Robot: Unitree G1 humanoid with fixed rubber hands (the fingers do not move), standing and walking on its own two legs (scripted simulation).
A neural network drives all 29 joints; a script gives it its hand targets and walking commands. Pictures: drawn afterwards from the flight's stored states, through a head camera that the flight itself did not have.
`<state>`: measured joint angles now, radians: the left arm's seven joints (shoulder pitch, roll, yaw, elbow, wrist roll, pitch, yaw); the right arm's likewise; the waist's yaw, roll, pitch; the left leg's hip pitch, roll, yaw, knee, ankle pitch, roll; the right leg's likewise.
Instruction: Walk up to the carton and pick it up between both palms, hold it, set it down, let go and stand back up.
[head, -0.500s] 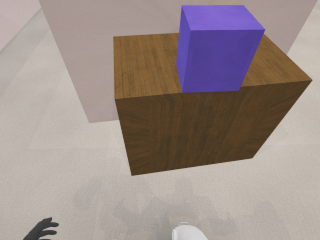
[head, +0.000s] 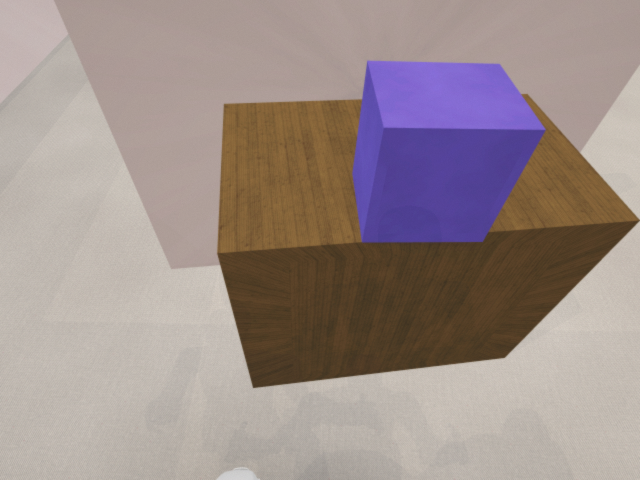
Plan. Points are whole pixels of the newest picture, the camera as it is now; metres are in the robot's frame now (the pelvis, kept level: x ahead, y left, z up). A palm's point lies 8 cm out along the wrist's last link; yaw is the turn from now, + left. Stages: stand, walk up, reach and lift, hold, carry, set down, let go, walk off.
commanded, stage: walk up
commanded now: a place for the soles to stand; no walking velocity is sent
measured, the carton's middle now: (428, 156) +0.63 -0.19 +0.04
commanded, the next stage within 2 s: none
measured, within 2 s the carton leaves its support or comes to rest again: neither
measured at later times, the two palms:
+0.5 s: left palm (158, 449) +0.19 +0.22 -0.11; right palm (638, 477) +0.15 -0.43 -0.12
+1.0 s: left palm (222, 368) +0.31 +0.15 -0.13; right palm out of the picture +0.18 -0.51 -0.13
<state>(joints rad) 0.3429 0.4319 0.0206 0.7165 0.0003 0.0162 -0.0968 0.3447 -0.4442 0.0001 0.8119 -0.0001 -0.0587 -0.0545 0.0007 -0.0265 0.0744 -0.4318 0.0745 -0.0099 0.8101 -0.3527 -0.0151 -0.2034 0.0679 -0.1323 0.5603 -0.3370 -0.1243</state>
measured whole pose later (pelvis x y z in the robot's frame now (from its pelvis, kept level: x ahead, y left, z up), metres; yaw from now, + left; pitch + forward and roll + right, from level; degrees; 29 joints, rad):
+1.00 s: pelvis +0.16 -0.17 -0.05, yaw -2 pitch -3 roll +5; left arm 0.13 0.50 0.03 0.71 0.00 0.07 -0.08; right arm 0.36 -0.45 0.00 0.81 0.00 -0.08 -0.14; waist 0.00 -0.11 0.14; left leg -0.45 0.11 -0.02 0.88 -0.39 -0.03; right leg -0.50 -0.05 0.02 1.05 -0.51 -0.01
